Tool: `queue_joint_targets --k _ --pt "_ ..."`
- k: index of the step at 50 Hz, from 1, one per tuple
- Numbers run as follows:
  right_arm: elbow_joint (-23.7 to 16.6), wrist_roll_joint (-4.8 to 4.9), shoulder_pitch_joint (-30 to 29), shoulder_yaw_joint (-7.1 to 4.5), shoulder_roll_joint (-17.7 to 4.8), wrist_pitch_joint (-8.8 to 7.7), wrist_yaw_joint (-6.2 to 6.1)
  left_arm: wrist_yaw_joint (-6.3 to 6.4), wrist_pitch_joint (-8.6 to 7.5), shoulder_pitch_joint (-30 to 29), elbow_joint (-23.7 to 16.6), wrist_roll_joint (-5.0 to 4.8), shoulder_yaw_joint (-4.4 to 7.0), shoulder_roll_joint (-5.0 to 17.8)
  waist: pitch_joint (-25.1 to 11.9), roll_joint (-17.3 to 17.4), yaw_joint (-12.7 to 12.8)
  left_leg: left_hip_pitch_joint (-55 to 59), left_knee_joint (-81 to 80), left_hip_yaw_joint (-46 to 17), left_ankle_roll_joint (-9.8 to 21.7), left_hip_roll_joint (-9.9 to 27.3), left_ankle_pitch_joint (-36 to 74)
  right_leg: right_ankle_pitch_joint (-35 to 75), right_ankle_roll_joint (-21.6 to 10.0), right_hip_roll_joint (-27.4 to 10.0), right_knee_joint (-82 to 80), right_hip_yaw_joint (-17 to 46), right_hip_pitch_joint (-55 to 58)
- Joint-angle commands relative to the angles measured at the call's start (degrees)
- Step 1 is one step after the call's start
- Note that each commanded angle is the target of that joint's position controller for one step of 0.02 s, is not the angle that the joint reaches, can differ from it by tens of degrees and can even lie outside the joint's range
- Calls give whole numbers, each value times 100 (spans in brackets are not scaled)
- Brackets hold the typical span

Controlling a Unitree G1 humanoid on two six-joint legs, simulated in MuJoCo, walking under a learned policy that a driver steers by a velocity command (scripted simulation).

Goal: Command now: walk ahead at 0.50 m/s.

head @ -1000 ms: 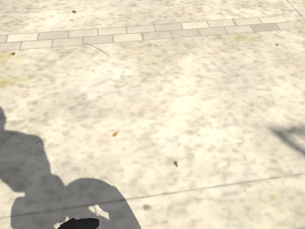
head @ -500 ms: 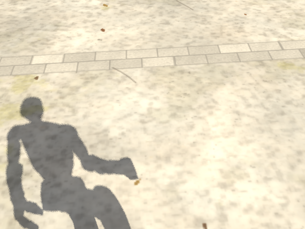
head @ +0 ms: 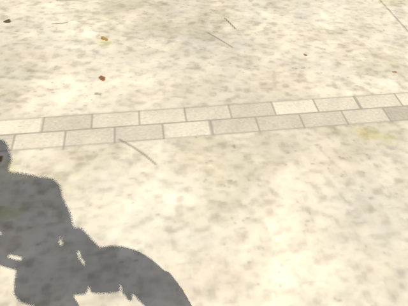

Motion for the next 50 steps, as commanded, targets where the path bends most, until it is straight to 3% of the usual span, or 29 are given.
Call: queue_joint_targets --k 1,6,9,11,12,13,14,15,16,17,18,20,23,25,29,32,36,39,40,41,42,43,44,45,46,48,50 --pt "-179 26 223 -100 -656 -83 -13 -13 -41 -424 -354 -36 11 195 358 596 51 -75 -651 -877 329 1443 1647 597 79 29 -645 -192 -254" --pt "84 -52 735 -71 -654 -68 -76 -14 -90 -1249 -542 -48 -55 135 475 615 -218 738 -385 -766 350 1570 2400 732 -54 236 -1572 -405 -325" --pt "210 -105 771 -76 -727 -38 -139 -20 -145 -1479 -642 -58 -55 169 543 649 -186 1164 -90 -783 442 1771 2983 250 -252 381 -1953 -451 -161" --pt "233 -111 548 -87 -809 -37 -171 23 -190 -1109 -542 -55 -17 235 377 711 69 1182 424 -671 370 1802 4258 -208 -463 643 -2208 -571 595" --pt "253 -113 457 -99 -869 -31 -176 71 -218 -578 -367 -45 35 328 94 757 301 1153 1011 -616 306 1766 4950 -383 -583 845 -2329 -635 1277" --pt "257 -86 335 -92 -878 -12 -170 128 -277 382 -47 -1 112 454 -409 622 731 826 2053 -428 199 1581 4911 -128 -751 936 -2670 -632 2472" --pt "113 -27 268 -38 -749 -26 -157 199 -328 1435 202 139 234 825 -1096 300 1113 -314 3565 -280 110 1365 3316 -506 -1047 40 -2708 326 4058" --pt "-30 214 925 81 -153 -29 -83 213 -314 1882 255 212 408 1455 -1892 -1068 856 -2486 5960 12 -189 256 -692 -904 -1933 -1795 -3152 3304 5760" --pt "45 15 597 -80 -741 -15 -107 165 -223 1428 225 -65 362 1133 -1709 -351 774 -3095 6468 -802 -97 238 -1790 -1021 -1879 -1688 -3736 3993 5370" --pt "-139 -20 68 -106 -752 -22 -90 157 -208 804 168 -136 281 881 -705 -161 511 -3343 6346 -859 -68 570 -1304 -980 -1662 -1452 -3833 2891 4483" --pt "-182 -28 -185 -76 -651 -47 -66 129 -247 508 157 -122 200 556 -285 99 393 -3194 5989 -835 -69 769 -946 -496 -1483 -1197 -4068 2262 3780" --pt "-117 -152 -110 -58 -462 88 -16 151 -320 407 311 -143 103 240 58 -33 51 -2652 5404 -779 -168 1015 -695 91 -1091 -673 -4366 1337 2916" --pt "-93 -196 -172 -47 -317 234 82 153 -438 786 550 -166 116 346 109 -51 -58 -2640 5096 -609 -316 1072 -449 683 -1106 -503 -4580 877 2747" --pt "-238 -187 -688 -50 -350 273 106 148 -456 985 653 -168 136 453 295 -36 4 -3080 4728 -510 -412 1192 -43 709 -1109 -441 -4756 689 2816" --pt "-521 -128 -1712 -13 -343 264 115 135 -442 1379 819 -175 102 432 466 -40 233 -3424 3577 -320 -541 1210 731 1203 -1002 -271 -4803 371 3112" --pt "-665 -101 -2277 44 -282 246 116 157 -448 1685 947 -159 90 472 502 -78 404 -3312 2820 -173 -507 1073 1072 1578 -946 -292 -4738 237 3442" --pt "-843 -103 -2767 44 -364 204 99 230 -414 1952 1121 -93 87 520 604 -105 496 -3343 2239 -141 -314 930 833 2051 -984 -551 -4482 246 4189" --pt "-772 -109 -2408 -13 -464 134 57 288 -391 1751 1164 -57 114 628 438 -155 220 -2605 1881 -33 -43 652 184 3472 -865 -651 -3811 122 4449" --pt "-590 -122 -1851 -69 -550 101 14 293 -376 1661 1172 -49 128 678 144 -176 -19 -1901 1745 47 71 451 18 4154 -792 -593 -3159 45 4412" --pt "-243 -169 -856 -148 -673 43 -41 284 -353 1567 1161 -69 115 657 -376 6 -439 -678 1430 76 228 350 229 4096 -677 -361 -2037 -163 4049" --pt "-6 -312 206 -275 -1097 -8 -112 265 -361 1571 999 -128 50 490 -1105 462 -772 892 1390 -1056 532 1394 -160 2400 -573 -86 -379 -349 2878" --pt "33 -346 479 -418 -1655 13 -95 197 -355 2276 922 -354 -43 -70 -1755 1824 -449 2297 710 -3989 1358 3035 -555 -1809 -317 1089 1809 -545 819" --pt "-32 -92 -45 -372 -1363 96 -46 214 -339 1876 961 -178 106 499 -1483 982 -355 1867 319 -4322 1243 2810 -765 -2178 -423 908 2250 319 302" --pt "-118 -44 -653 -279 -1051 99 -36 194 -353 1382 791 -162 132 516 -633 724 -129 1070 258 -3329 1060 2636 -705 -1682 -459 612 2155 326 93" --pt "-121 -61 -912 -192 -724 57 -11 174 -376 1111 741 -152 105 406 -248 417 -28 410 40 -2732 905 2386 -154 -1309 -454 412 1831 305 235" --pt "24 -43 -1005 -86 -396 -11 -44 122 -246 1165 785 -19 90 217 19 569 291 -362 -217 -1875 578 1915 457 -1066 -355 180 1282 256 741" --pt "187 -32 -713 -79 -432 -95 -55 60 -133 1198 811 12 81 97 5 581 370 -500 -337 -1574 591 1815 930 -961 -256 176 1085 145 873"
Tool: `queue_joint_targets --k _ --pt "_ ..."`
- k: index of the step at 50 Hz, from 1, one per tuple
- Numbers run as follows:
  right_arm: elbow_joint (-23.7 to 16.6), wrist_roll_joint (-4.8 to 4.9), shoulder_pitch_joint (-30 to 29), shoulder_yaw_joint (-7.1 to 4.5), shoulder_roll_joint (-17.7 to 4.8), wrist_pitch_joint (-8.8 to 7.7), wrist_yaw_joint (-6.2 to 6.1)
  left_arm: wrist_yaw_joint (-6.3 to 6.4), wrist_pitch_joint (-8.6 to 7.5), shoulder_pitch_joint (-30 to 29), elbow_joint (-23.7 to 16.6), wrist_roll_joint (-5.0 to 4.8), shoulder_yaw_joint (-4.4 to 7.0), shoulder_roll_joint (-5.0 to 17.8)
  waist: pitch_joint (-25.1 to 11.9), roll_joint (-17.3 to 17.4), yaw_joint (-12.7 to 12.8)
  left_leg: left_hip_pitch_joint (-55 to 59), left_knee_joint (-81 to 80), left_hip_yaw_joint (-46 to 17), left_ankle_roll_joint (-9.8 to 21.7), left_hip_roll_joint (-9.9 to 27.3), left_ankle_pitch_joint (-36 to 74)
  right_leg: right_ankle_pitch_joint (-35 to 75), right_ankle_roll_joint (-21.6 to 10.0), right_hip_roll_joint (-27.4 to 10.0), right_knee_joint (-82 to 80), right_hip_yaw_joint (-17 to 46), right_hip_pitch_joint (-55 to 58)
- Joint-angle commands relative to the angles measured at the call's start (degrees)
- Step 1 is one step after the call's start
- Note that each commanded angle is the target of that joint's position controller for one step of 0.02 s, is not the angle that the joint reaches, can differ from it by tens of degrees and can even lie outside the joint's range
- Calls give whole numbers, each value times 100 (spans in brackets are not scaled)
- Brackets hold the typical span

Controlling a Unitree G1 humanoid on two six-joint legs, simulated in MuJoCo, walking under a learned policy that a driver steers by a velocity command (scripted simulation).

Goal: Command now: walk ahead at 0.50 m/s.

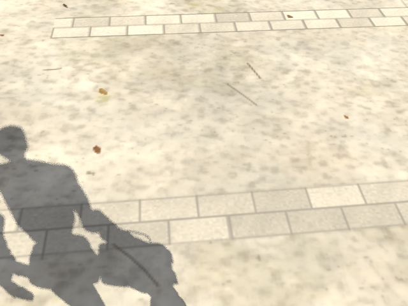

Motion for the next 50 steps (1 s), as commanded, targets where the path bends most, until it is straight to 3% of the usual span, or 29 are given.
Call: queue_joint_targets --k 1,3,8,14,17,18,19,20,21,22,23,24,26,28,30,32,36,42,45,47,48,49,50 --pt "13 53 494 -55 -448 -163 -21 -83 113 458 -121 67 43 154 -152 459 154 471 -1469 -1521 691 1542 922 324 118 -337 -170 113 -615" --pt "95 51 672 -72 -556 -175 -23 -108 159 -47 -283 64 43 192 49 441 102 512 -1675 -1358 701 1487 785 721 222 -450 -539 21 -1042" --pt "256 47 1127 -26 -507 -154 -19 -129 146 -1213 -651 -8 -10 169 283 462 -166 851 -1768 -983 595 1306 1245 1593 371 -444 -1948 -210 -1390" --pt "491 -24 1608 -22 -552 -126 -91 -109 90 -2023 -954 -27 -43 208 397 551 -386 1753 -1440 -846 600 1532 2068 1586 176 -220 -2965 -370 -1329" --pt "529 -56 1430 -55 -657 -103 -142 -77 18 -1767 -947 -25 10 300 281 592 -162 2014 -848 -730 484 1641 3330 980 -81 10 -3326 -465 -704" --pt "532 -58 1337 -71 -710 -94 -149 -41 -15 -1300 -804 -16 59 371 40 619 46 1985 -296 -652 408 1599 4105 801 -188 204 -3455 -547 -68" --pt "526 -35 1228 -67 -709 -70 -138 6 -69 -381 -489 18 130 459 -412 456 447 1752 738 -453 299 1391 4335 992 -326 381 -3831 -647 1018" --pt "413 10 1202 -11 -572 -75 -120 72 -130 685 -197 144 252 804 -1077 153 800 735 2181 -295 184 1143 3115 759 -586 -288 -3867 95 2565" --pt "238 249 1755 107 -5 -79 -50 95 -127 1308 -145 241 420 1463 -1899 -1134 671 -1312 4503 70 -127 168 -182 60 -1319 -2079 -4345 2880 4244" --pt "310 95 1595 -34 -466 -71 -55 40 -31 895 -175 7 395 1303 -1896 -704 553 -1926 5187 -772 -31 -9 -1941 -5 -1391 -2184 -4997 3915 3935" --pt "167 47 1095 -82 -546 -55 -45 24 -10 203 -271 -85 314 1025 -955 -366 264 -2241 5253 -892 19 368 -1469 -233 -1196 -1959 -5024 2894 3107" --pt "101 31 794 -54 -446 -83 -15 -3 -44 -168 -327 -89 210 634 -464 -74 160 -2139 4925 -881 19 582 -1030 106 -1030 -1701 -5273 2243 2333" --pt "130 -89 800 -44 -253 30 29 27 -115 -324 -213 -103 96 280 -77 -211 -171 -1639 4302 -828 -69 847 -689 794 -655 -1179 -5566 1320 1463" --pt "165 -130 865 -37 -144 147 95 48 -201 -20 -58 -92 78 289 -125 -213 -257 -1469 4147 -712 -170 850 -539 1429 -667 -1039 -5647 965 1335" --pt "67 -111 567 -45 -157 222 125 58 -250 198 38 -94 109 462 -17 -163 -285 -1826 3921 -649 -258 909 -247 1612 -696 -1005 -5792 676 1420" --pt "-80 -70 81 -46 -199 262 139 68 -265 416 94 -68 105 488 155 -149 -177 -2259 3583 -687 -308 950 145 1627 -636 -986 -5937 430 1558" --pt "-341 -11 -682 -5 -160 241 164 98 -287 685 162 -61 51 410 324 -150 -21 -2485 2545 -662 -303 790 865 2097 -444 -901 -5986 -130 1842" --pt "-717 -52 -1530 81 -95 196 205 224 -280 1156 364 -27 32 450 462 -153 196 -2345 1337 -70 -18 591 846 3444 -349 -1144 -5636 -731 2809" --pt "-693 -73 -1179 12 -214 181 171 298 -223 1010 350 -7 75 649 151 -331 -52 -1684 1139 270 304 178 60 5755 -274 -1253 -4640 -1017 3239" --pt "-364 -126 -76 -110 -397 130 123 305 -128 934 325 9 106 746 -425 -366 -478 -479 816 344 587 -214 -205 6495 -219 -1218 -2911 -1134 3084" --pt "-123 -234 760 -216 -617 67 85 289 -116 842 241 -58 91 734 -842 -203 -886 848 394 -161 828 61 370 5422 -78 -1081 -1529 -1198 2184" --pt "-137 -320 1213 -402 -1316 53 8 208 -141 1136 -66 -256 -18 238 -1711 1005 -781 2896 591 -2537 1646 1980 2134 1489 227 -306 899 -1320 79" --pt "-134 -40 1165 -407 -1355 126 0 193 -146 1101 -117 -257 41 433 -2283 884 -633 3255 13 -4194 2179 2765 3971 -1474 337 482 2028 -369 -816"
Over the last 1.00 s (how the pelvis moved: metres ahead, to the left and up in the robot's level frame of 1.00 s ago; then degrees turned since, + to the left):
0.55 0.00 -0.01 0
